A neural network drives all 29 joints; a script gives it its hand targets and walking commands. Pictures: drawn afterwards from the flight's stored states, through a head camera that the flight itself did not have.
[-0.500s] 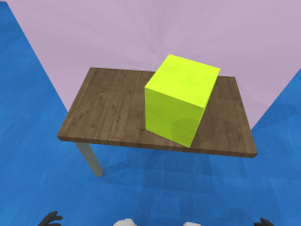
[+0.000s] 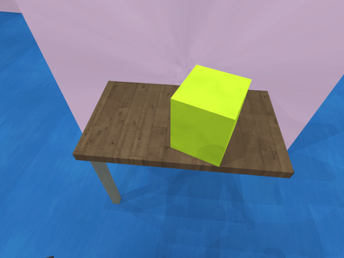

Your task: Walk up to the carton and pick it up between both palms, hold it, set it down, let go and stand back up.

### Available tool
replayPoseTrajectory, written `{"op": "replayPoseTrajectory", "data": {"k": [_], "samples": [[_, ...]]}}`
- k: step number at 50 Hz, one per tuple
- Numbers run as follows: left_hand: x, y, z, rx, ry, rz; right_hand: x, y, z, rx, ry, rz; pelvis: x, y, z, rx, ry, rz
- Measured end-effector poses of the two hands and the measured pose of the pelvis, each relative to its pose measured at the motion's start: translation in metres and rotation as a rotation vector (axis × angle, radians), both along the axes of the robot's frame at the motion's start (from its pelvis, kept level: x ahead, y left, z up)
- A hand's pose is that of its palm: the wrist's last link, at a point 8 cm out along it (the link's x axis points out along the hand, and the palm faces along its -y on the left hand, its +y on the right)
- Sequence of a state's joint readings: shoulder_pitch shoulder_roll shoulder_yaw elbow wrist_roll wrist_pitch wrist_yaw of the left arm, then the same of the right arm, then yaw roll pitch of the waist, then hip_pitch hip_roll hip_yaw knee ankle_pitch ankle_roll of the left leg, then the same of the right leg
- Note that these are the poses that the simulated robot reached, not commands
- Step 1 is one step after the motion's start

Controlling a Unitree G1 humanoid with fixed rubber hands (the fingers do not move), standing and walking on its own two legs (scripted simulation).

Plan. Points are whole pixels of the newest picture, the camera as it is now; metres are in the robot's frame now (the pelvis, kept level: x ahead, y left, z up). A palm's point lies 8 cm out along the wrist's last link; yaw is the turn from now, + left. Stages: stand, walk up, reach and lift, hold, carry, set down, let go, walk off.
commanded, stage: walk up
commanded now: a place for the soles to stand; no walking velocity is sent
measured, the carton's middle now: (207, 116) +0.60 -0.10 -0.06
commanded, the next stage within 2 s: none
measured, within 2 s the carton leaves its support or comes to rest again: neither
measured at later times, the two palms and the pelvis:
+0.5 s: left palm out of the picture +0.11 +0.30 -0.08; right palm out of the picture +0.16 -0.31 -0.08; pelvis +0.04 -0.01 +0.02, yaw -1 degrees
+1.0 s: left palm (55, 255) +0.15 +0.28 -0.07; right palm out of the picture +0.09 -0.32 -0.09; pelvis +0.03 -0.02 +0.03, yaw -2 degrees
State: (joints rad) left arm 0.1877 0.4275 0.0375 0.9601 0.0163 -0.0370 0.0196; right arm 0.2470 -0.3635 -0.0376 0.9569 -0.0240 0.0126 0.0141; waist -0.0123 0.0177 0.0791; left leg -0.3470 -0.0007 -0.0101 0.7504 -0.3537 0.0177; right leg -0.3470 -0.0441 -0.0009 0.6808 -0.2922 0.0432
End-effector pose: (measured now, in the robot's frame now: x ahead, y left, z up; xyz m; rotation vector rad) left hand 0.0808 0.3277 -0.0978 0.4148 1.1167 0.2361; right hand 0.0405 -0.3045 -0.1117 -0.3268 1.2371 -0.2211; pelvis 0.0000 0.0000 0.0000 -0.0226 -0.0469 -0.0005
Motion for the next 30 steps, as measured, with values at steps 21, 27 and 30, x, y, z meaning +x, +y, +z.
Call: {"op": "replayPoseTrajectory", "data": {"k": [21, 27, 30], "samples": [[0.015, -0.022, 0.011, -0.048, 0.067, 0.036, 0.111, -0.003, 0.029, 0.015, -0.146, 0.061, 0.034, -0.009, 0.023, 0.018, 0.025, -0.006], [0.040, -0.030, 0.017, -0.041, 0.039, 0.021, 0.116, -0.007, 0.027, 0.029, -0.137, 0.028, 0.041, -0.014, 0.026, 0.024, 0.020, -0.009], [0.052, -0.034, 0.021, -0.038, 0.020, 0.008, 0.113, -0.009, 0.025, 0.037, -0.129, 0.009, 0.043, -0.016, 0.027, 0.026, 0.016, -0.013]]}}
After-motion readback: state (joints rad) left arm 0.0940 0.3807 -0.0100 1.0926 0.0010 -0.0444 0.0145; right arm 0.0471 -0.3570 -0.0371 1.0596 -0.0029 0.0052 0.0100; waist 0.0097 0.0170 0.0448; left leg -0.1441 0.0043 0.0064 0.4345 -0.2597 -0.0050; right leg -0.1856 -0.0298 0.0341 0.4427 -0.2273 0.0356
